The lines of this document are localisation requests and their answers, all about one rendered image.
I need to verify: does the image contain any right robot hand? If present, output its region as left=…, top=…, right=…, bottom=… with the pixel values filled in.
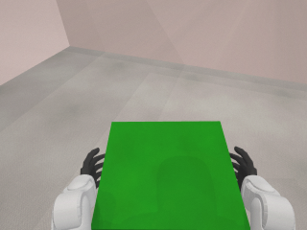
left=229, top=146, right=257, bottom=193

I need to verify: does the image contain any robot right forearm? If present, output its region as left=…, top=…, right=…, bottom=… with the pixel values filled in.
left=241, top=174, right=295, bottom=230

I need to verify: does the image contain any carton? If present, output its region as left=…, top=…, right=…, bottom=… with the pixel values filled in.
left=91, top=121, right=250, bottom=230

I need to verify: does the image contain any left robot hand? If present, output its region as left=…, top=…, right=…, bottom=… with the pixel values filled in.
left=80, top=148, right=106, bottom=189

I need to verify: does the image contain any robot left forearm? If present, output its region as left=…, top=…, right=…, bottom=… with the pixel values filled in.
left=51, top=174, right=97, bottom=230

